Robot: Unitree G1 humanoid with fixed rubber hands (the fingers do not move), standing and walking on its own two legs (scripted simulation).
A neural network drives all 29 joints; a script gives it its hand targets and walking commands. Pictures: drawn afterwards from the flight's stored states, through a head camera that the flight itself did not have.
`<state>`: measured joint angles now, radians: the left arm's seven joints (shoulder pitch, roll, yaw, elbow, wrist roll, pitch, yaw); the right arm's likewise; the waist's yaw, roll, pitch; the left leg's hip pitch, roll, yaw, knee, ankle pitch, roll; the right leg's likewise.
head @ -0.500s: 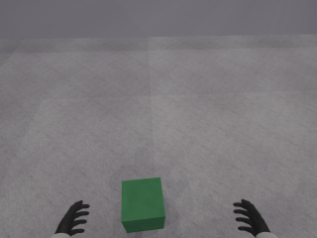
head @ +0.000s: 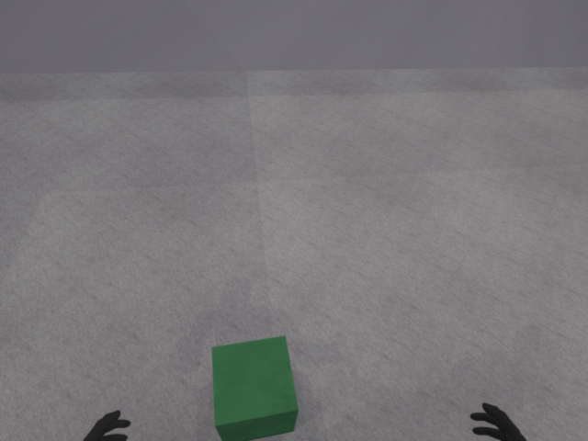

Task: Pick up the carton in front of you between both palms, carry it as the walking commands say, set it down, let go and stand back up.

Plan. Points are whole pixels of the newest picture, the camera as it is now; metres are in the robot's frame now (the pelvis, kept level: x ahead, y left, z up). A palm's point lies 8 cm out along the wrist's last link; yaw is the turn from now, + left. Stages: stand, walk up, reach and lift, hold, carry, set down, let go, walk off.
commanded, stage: stand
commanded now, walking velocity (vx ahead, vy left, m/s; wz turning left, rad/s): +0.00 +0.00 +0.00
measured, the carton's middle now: (254, 391) +0.38 +0.10 -0.64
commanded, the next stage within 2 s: none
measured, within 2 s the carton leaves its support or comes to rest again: neither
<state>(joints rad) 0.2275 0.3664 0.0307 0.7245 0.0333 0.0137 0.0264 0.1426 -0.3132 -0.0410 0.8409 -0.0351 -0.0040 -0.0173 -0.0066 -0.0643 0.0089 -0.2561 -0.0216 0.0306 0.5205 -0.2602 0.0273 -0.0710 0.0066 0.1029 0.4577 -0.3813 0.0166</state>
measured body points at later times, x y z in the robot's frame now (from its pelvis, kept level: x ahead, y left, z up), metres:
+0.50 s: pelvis -0.02 +0.00 +0.01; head -0.02 +0.02 +0.45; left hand +0.09 +0.30 -0.12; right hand +0.09 -0.31 -0.09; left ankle +0.01 +0.10 -0.73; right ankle -0.08 -0.14 -0.73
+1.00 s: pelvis -0.03 +0.00 +0.01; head -0.03 +0.02 +0.46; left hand +0.07 +0.31 -0.12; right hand +0.08 -0.31 -0.10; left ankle +0.01 +0.10 -0.73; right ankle -0.08 -0.14 -0.73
